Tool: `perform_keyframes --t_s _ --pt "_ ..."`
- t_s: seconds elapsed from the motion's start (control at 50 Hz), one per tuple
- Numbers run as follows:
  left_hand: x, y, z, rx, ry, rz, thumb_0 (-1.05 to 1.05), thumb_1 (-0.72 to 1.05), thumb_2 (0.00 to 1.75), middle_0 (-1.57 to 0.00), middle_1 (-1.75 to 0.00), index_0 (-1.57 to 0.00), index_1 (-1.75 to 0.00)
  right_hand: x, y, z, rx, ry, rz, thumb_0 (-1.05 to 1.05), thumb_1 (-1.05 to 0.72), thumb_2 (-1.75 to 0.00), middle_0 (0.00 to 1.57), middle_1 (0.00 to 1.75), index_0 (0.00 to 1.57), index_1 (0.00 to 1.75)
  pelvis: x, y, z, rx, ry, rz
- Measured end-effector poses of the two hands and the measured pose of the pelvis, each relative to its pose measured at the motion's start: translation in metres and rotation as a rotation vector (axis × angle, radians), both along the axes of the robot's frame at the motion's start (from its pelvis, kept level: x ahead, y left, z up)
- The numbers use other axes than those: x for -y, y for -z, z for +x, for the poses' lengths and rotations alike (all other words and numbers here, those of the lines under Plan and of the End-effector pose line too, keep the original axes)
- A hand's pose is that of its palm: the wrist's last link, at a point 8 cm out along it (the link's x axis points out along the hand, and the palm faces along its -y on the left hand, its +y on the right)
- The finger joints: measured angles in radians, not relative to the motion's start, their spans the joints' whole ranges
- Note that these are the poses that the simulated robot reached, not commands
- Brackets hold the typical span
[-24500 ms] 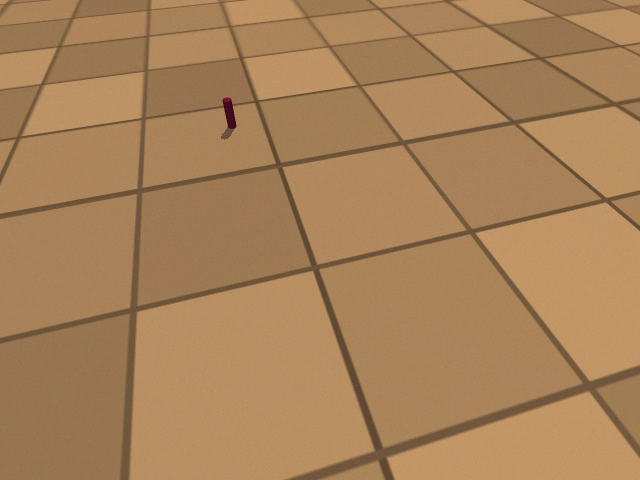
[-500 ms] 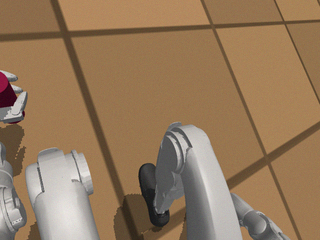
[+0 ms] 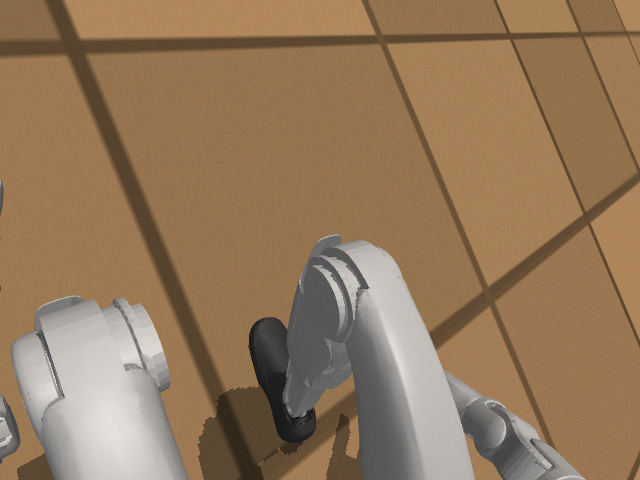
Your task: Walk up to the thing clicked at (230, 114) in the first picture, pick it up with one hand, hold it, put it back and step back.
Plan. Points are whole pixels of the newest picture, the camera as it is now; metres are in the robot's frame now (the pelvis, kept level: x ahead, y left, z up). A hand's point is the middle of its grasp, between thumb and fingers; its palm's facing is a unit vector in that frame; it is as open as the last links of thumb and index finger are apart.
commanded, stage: lower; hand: left
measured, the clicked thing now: out of the picture +0.45 +0.27 -0.18
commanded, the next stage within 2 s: loosen in 0.42 s
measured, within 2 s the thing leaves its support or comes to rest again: rests again in 0.44 s
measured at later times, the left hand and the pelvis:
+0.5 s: hand out of the picture +0.45 +0.26 -0.18, palm faces +0.29 -0.96 -0.01, open 6.8 cm; pelvis +0.00 +0.01 +0.00, yaw -2 degrees
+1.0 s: hand out of the picture +0.45 +0.26 -0.17, palm faces +0.29 -0.96 +0.00, open 10.6 cm; pelvis -0.01 +0.01 +0.00, yaw -2 degrees
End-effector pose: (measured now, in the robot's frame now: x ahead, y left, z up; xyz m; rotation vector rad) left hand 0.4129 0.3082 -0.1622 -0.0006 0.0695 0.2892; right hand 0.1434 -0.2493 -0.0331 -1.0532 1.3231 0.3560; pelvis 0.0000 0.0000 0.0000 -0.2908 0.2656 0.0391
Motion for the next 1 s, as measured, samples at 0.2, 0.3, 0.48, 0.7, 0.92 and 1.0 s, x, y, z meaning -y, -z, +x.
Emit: perform_keyframes --t_s 0.2,0.3,0.48,0.7,0.92,1.0 --pt "-0.001 0.008 0.0 -0.001 -0.007 0.003 0.0 0.0 1.1 -0.92 -1.08 -0.91 -1.06 -0.002 -0.004 -0.001 -0.01 -0.022 -0.022 -0.01 -0.89 -0.9 0.2 0.3 0.21 0.3 -0.002 0.0 -0.001 0.014 0.01 -0.013" --pt "0.0 0.012 0.0 0.0 -0.009 -0.001 0.0 0.0 1.1 -0.92 -1.08 -0.91 -1.06 -0.003 -0.006 -0.002 -0.013 -0.031 -0.032 -0.01 -0.89 -0.9 0.2 0.3 0.21 0.3 -0.003 0.001 -0.002 0.02 0.014 -0.02" --pt "0.0 0.019 -0.002 0.0 -0.01 -0.003 0.0 0.0 1.1 -0.92 -1.08 -0.91 -1.07 -0.007 -0.009 -0.001 -0.019 -0.045 -0.045 -0.01 -0.89 -0.9 0.2 0.3 0.21 0.3 -0.005 0.001 -0.002 0.028 0.019 -0.031" --pt "0.001 0.022 -0.002 0.011 -0.012 -0.006 0.01 0.03 1.01 -0.92 -1.04 -0.91 -1.02 -0.008 -0.012 -0.001 -0.019 -0.06 -0.057 -0.01 -0.9 -0.89 0.2 0.3 0.21 0.3 -0.006 0.002 -0.003 0.04 0.022 -0.039" --pt "-0.001 0.012 0.001 0.032 -0.01 0.006 0.01 -0.08 0.64 -0.83 -0.78 -0.83 -0.77 -0.008 -0.012 -0.001 -0.007 -0.056 -0.048 -0.01 -0.9 -0.89 0.2 0.3 0.21 0.3 -0.006 0.002 -0.004 0.043 0.024 -0.035" --pt "0.0 0.011 0.001 0.027 -0.01 0.003 0.0 -0.18 0.53 -0.73 -0.67 -0.73 -0.66 -0.008 -0.012 -0.002 0.004 -0.053 -0.044 -0.01 -0.9 -0.89 0.2 0.3 0.21 0.3 -0.005 0.002 -0.005 0.045 0.026 -0.034"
